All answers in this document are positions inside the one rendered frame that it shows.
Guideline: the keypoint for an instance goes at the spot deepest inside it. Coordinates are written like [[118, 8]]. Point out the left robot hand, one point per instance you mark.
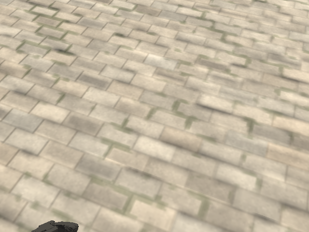
[[60, 226]]

